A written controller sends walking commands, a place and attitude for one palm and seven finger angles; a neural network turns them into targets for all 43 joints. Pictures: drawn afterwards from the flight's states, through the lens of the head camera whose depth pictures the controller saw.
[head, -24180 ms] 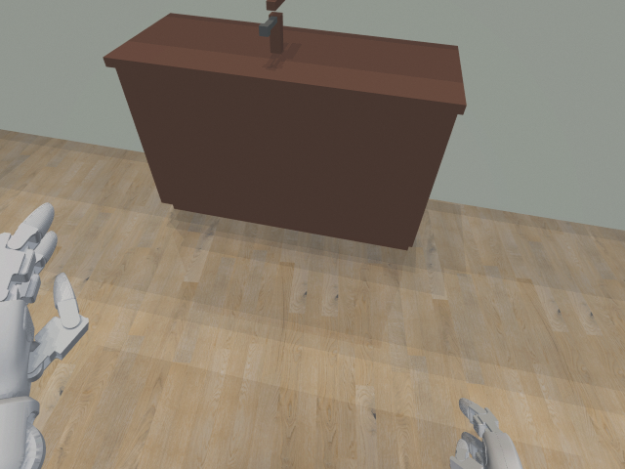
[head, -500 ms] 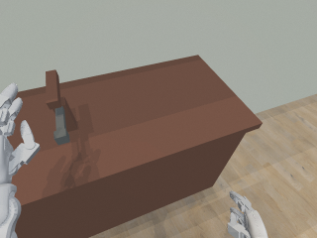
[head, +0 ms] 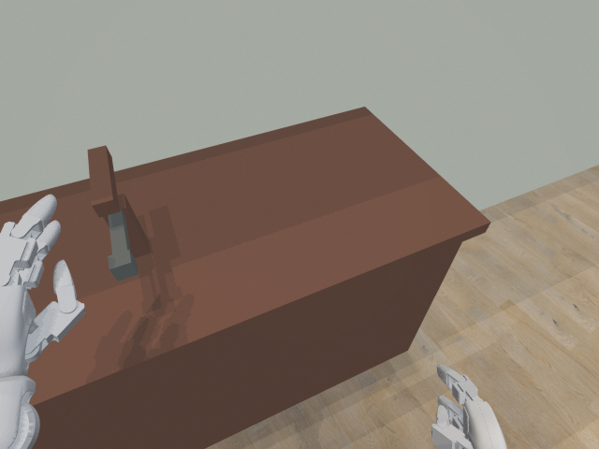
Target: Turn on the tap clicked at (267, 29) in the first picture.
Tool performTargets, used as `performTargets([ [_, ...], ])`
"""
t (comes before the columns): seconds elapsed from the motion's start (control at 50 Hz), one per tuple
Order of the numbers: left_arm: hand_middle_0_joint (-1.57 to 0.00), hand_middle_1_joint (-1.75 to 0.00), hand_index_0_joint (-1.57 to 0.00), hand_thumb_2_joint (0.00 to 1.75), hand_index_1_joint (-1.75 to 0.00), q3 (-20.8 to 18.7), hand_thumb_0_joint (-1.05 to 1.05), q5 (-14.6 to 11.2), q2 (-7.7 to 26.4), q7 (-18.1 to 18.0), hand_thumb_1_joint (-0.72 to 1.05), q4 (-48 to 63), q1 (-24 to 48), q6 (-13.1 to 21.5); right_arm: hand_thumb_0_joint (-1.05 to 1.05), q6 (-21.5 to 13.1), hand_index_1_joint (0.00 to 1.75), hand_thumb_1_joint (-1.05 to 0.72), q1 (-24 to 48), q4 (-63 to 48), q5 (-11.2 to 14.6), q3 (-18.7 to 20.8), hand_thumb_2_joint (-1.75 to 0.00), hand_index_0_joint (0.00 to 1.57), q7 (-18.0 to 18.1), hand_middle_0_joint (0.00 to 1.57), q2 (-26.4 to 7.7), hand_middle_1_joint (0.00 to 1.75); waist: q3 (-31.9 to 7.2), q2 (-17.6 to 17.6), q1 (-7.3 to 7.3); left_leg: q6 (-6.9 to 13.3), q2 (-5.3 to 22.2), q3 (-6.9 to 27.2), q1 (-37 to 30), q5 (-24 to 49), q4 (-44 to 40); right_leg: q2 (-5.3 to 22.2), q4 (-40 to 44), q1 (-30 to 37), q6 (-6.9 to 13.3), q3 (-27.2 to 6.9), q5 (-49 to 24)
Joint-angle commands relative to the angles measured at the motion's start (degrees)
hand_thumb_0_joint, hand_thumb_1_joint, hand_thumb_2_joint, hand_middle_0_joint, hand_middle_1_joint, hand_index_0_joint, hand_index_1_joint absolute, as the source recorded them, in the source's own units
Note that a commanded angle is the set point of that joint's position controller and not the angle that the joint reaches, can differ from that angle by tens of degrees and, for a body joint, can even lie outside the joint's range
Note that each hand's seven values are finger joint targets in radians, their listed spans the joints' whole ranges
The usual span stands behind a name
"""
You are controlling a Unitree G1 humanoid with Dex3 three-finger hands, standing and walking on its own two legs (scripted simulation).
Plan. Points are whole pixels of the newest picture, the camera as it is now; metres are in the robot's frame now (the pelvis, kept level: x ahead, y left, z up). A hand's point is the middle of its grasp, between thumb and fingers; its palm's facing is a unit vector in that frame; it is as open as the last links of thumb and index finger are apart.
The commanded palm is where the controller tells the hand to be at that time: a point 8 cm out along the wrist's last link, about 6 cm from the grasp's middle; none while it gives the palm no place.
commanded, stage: come to a stop and stand still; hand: left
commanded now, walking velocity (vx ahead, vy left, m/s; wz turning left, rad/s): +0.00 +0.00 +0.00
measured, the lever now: (123, 265) +0.33 +0.27 +0.07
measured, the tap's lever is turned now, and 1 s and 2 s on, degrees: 0 0 0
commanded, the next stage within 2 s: look again from close up in 0.52 s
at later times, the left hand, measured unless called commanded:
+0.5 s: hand (79, 308) +0.23 +0.25 +0.14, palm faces +0.38 -0.86 -0.34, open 7.5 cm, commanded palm +0.16 +0.28 +0.18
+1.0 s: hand (68, 305) +0.22 +0.25 +0.16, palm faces +0.41 -0.85 -0.33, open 7.5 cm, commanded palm +0.16 +0.28 +0.18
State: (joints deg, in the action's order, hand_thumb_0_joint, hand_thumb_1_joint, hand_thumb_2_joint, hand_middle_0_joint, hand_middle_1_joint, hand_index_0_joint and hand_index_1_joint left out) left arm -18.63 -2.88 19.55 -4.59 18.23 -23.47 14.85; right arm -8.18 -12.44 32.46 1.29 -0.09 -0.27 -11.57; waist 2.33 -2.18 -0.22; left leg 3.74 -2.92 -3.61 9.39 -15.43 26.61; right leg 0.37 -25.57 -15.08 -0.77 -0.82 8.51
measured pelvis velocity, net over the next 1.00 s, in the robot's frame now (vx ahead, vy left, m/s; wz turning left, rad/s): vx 0.01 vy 0.00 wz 0.03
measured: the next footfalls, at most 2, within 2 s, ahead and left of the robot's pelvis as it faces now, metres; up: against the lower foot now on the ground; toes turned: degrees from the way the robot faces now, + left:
none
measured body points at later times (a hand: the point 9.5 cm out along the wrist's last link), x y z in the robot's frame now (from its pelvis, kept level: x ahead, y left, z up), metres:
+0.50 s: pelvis +0.01 -0.01 +0.00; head +0.02 +0.02 +0.45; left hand +0.20 +0.29 +0.16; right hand +0.19 -0.22 -0.06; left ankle -0.01 +0.07 -0.74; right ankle +0.06 -0.13 -0.74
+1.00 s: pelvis +0.01 +0.00 +0.00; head +0.03 +0.03 +0.45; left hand +0.19 +0.29 +0.17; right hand +0.20 -0.21 -0.06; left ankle -0.01 +0.07 -0.74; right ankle +0.06 -0.13 -0.74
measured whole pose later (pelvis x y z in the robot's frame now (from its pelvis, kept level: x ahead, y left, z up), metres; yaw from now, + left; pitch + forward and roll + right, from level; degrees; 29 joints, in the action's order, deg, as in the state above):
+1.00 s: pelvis +0.01 +0.00 +0.00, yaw +2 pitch -2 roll -1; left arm -19.1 -1.7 19.8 -6.1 27.0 -22.9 12.5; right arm -7.7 -11.3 32.6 0.1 -1.2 1.1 -10.3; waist 5.3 2.7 -2.1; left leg 3.3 -2.3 -1.4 8.4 -15.5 26.0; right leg -0.1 -21.9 -12.0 -0.4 1.4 7.7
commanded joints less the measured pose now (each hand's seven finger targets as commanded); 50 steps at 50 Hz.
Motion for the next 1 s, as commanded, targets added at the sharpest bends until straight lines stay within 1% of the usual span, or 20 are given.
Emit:
performTargets([
  [0.0,-0.2,-0.3,-0.2,0.9,-0.3,-13.4,0.0,-0.5,16.9,-1.9,0.9,16.9,8.2,3.2,0.0,-2.5,0.3,-0.9,6.5,-9.6,0.3,2.2,-0.9,0.2,2.0,0.2,-7.5,0.3,-4.3,8.0,-1.76,-1.7,7.7,8.1,9.8,-3.3,-9.9,2.6,1.8,9.0,1.0,-1.7,4.0],
  [0.06,-0.2,-0.3,-0.2,0.9,-0.3,-10.5,0.0,0.5,14.3,-1.9,0.9,20.7,14.3,4.2,0.0,-3.9,0.3,-0.9,6.8,-9.6,-0.3,1.4,-0.9,0.2,2.6,0.2,-6.4,0.3,-4.1,-5.0,-1.98,-0.4,8.2,8.5,13.1,-9.3,-11.4,2.5,-0.3,12.1,1.4,-2.0,3.9],
  [0.1,-0.2,-0.3,-0.2,0.9,-0.3,-8.4,0.0,0.9,13.2,-1.9,0.9,24.2,18.0,4.6,0.0,-5.3,0.3,-0.9,6.9,-9.2,-0.2,1.2,-0.9,0.2,2.4,0.2,-6.2,0.3,-4.5,-9.0,-1.83,-0.3,7.9,8.1,13.0,-9.7,-11.3,2.0,-0.9,13.3,1.5,-1.8,2.0],
  [0.14,-0.2,-0.3,-0.2,0.9,-0.3,-6.5,0.0,1.2,11.2,-2.2,0.9,22.5,17.0,4.8,0.0,-6.4,0.3,-0.9,5.5,-8.2,-0.4,1.3,-0.9,0.2,2.1,0.2,-6.2,0.3,-5.6,-7.7,-2.02,-0.8,7.4,7.9,11.3,-6.1,-9.6,2.5,0.1,14.0,1.8,-1.9,-0.2],
  [0.22,-0.2,-0.3,-0.2,0.9,-0.3,-3.5,0.0,1.2,6.5,-2.2,0.9,16.0,10.6,3.9,0.0,-6.4,0.3,-0.9,3.7,-6.4,-0.7,1.6,-0.9,0.2,1.1,0.2,-6.6,0.3,-5.2,-0.7,-1.58,-2.9,5.7,6.9,6.5,2.3,-6.8,2.6,3.7,10.7,2.2,-3.0,-2.5],
  [0.26,-0.2,-0.3,-0.2,0.9,-0.3,-3.7,0.0,1.3,6.5,-2.1,0.9,12.3,8.4,3.1,0.0,-5.6,0.3,-0.9,3.3,-6.3,-0.7,1.9,-0.9,0.2,0.9,0.2,-7.2,0.3,-3.3,2.0,-1.56,-3.3,5.9,6.9,8.2,1.5,-7.6,2.3,4.6,9.9,2.0,-3.4,-0.8],
  [0.34,-0.2,-0.3,-0.2,0.9,-0.3,-5.5,0.0,1.0,7.8,-1.8,0.9,10.9,5.3,2.6,0.0,-3.5,0.3,-0.9,4.2,-7.3,-0.5,1.9,-0.9,0.2,1.2,0.2,-6.9,0.3,-3.4,3.3,-1.5,-3.3,6.1,7.0,9.1,2.7,-8.4,2.1,5.2,11.1,1.7,-2.4,-2.0],
  [0.38,-0.2,-0.3,-0.2,0.9,-0.3,-6.7,0.0,1.0,9.1,-1.7,0.9,13.6,6.1,2.9,0.0,-3.2,0.3,-0.9,4.6,-8.0,-0.6,2.1,-0.9,0.2,1.3,0.2,-7.1,0.3,-4.0,3.4,-1.46,-3.1,5.9,6.8,9.1,3.6,-8.3,2.1,5.2,12.3,1.7,-2.5,-3.2],
  [0.4,-0.2,-0.3,-0.2,0.9,-0.3,-8.3,0.0,0.9,11.3,-1.7,0.9,17.1,7.2,3.2,0.0,-3.2,0.3,-0.9,5.8,-8.2,-0.5,1.8,-0.9,0.2,1.4,0.2,-6.9,0.3,-5.2,0.6,-1.44,-3.3,5.7,6.5,7.8,5.6,-8.2,2.0,4.6,12.8,1.7,-1.9,-5.6],
  [0.44,-0.2,-0.3,-0.2,0.9,-0.3,-7.8,0.0,0.7,11.1,-1.7,0.9,21.4,8.0,3.7,0.0,-3.3,0.3,-0.9,5.9,-9.2,-0.7,1.8,-0.9,0.2,1.5,0.2,-6.7,0.3,-6.9,-2.2,-1.6,-3.3,5.9,6.8,7.6,8.1,-8.1,2.1,2.9,15.0,1.7,-1.1,-8.2],
  [0.48,-0.2,-0.3,-0.2,0.9,-0.3,-8.1,0.0,0.7,11.5,-1.9,0.9,24.7,7.5,4.0,0.0,-3.9,0.3,-0.9,5.8,-9.4,-0.8,1.9,-0.9,0.2,1.5,0.2,-6.8,0.3,-8.4,-3.1,-1.75,-3.3,5.9,6.6,6.5,10.7,-7.0,2.2,2.3,16.1,1.8,-1.1,-11.2],
  [0.5,-0.2,-0.3,-0.2,0.9,-0.3,-9.7,0.0,0.7,13.7,-2.1,0.9,27.1,7.5,4.2,0.0,-4.2,0.3,-0.9,6.5,-9.2,-0.7,1.8,-0.9,0.2,1.5,0.2,-6.5,0.3,-9.8,-4.7,-1.77,-3.5,5.9,6.4,5.2,12.4,-6.4,2.1,1.6,16.3,1.7,-0.7,-12.9],
  [0.52,-0.2,-0.3,-0.2,0.9,-0.3,-8.5,0.0,0.5,11.7,-2.1,0.9,26.1,6.1,4.2,0.0,-4.2,0.3,-0.9,6.0,-9.2,-0.9,1.8,-0.9,0.2,1.6,0.2,-6.5,0.3,-10.0,-4.0,-1.7,-3.6,5.9,6.6,5.1,13.3,-6.2,2.3,1.7,16.4,1.8,-0.5,-13.1],
  [0.62,-0.2,-0.3,-0.2,0.9,-0.3,-7.7,0.0,0.4,9.5,-2.4,0.9,21.2,1.7,3.3,0.0,-3.9,0.3,-0.9,4.5,-7.9,-0.9,2.3,-0.9,0.2,1.5,0.2,-6.9,0.3,-9.4,-2.2,-1.37,-4.7,6.2,6.4,3.9,15.5,-5.6,2.3,2.0,15.0,1.9,-0.5,-14.6],
  [0.68,-0.2,-0.3,-0.2,0.9,-0.3,-7.2,0.0,0.4,8.9,-2.2,0.9,17.2,1.7,2.5,0.0,-3.2,0.3,-0.9,4.2,-7.5,-0.7,2.6,-0.9,0.2,1.5,0.2,-7.4,0.3,-7.1,0.6,-1.35,-4.4,6.7,6.7,5.4,11.6,-6.8,2.4,2.9,13.9,1.7,-1.2,-11.6],
  [0.78,-0.2,-0.3,-0.2,0.9,-0.3,-5.6,0.0,0.7,8.5,-2.0,0.9,17.6,5.0,1.8,0.0,-2.4,0.3,-0.9,4.7,-7.8,-0.5,2.6,-0.9,0.2,1.8,0.2,-7.5,0.3,-5.5,1.8,-1.27,-4.1,6.9,7.1,6.7,8.7,-8.3,2.0,3.4,13.4,1.4,-1.0,-8.7],
  [0.8,-0.2,-0.3,-0.2,0.9,-0.3,-6.7,0.0,0.7,9.9,-2.1,0.9,19.1,5.9,1.7,0.0,-2.5,0.3,-0.9,5.9,-7.8,-0.4,2.3,-0.9,0.2,2.0,0.2,-7.1,0.3,-5.6,-0.3,-1.28,-4.0,6.7,6.7,5.9,9.2,-8.4,2.0,3.5,13.1,1.3,-1.0,-9.3],
  [0.9,-0.2,-0.3,-0.2,0.9,-0.3,-8.0,0.0,0.9,12.2,-2.6,0.9,25.4,7.5,2.4,0.0,-3.0,0.3,-0.9,6.5,-8.4,-0.6,2.2,-0.9,0.2,1.9,0.2,-7.0,0.3,-7.6,-3.6,-1.51,-4.0,6.4,7.1,6.4,9.9,-8.1,1.9,2.2,16.0,1.5,-0.6,-11.0],
  [0.92,-0.2,-0.3,-0.2,0.9,-0.3,-7.0,0.0,0.8,10.6,-2.5,0.9,24.4,6.4,2.5,0.0,-2.8,0.3,-0.9,6.1,-8.5,-0.9,2.0,-0.9,0.2,1.9,0.2,-6.7,0.3,-7.8,-3.4,-1.56,-4.1,6.3,7.4,6.7,10.3,-8.3,1.9,2.0,16.3,1.6,-0.2,-10.6],
  [0.98,-0.2,-0.3,-0.2,0.9,-0.3,-7.7,0.0,0.7,10.8,-2.5,0.9,23.8,4.6,2.6,0.0,-3.0,0.3,-0.9,5.5,-8.7,-0.8,2.3,-0.9,0.2,1.7,0.2,-6.7,0.3,-7.5,-3.5,-1.68,-4.2,6.7,7.4,6.9,9.7,-8.3,2.0,2.0,16.3,1.6,-0.4,-10.3],
])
